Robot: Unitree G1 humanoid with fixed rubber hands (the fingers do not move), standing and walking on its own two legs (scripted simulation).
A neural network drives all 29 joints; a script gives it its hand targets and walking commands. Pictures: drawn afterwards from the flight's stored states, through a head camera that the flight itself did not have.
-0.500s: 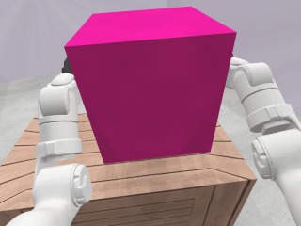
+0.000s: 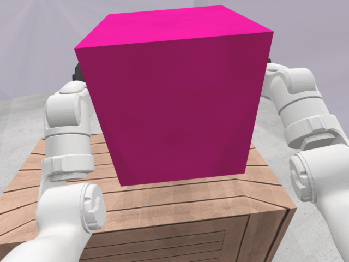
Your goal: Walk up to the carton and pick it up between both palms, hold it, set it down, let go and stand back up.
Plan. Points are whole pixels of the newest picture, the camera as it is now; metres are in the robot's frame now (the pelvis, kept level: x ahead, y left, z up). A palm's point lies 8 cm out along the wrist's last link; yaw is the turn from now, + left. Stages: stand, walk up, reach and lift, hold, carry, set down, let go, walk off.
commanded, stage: hold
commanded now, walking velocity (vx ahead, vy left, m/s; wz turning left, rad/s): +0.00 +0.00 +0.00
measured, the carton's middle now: (174, 90) +0.41 +0.00 +0.27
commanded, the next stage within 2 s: none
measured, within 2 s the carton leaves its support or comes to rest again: neither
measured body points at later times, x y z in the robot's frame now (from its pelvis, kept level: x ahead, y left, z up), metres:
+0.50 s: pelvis +0.00 +0.00 +0.00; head -0.09 +0.01 +0.44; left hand +0.39 +0.18 +0.30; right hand +0.39 -0.19 +0.31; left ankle +0.05 +0.13 -0.75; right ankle -0.01 -0.12 -0.75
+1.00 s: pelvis +0.01 +0.00 +0.00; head -0.09 +0.01 +0.44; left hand +0.38 +0.18 +0.30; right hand +0.38 -0.19 +0.31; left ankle +0.05 +0.13 -0.75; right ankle -0.01 -0.12 -0.75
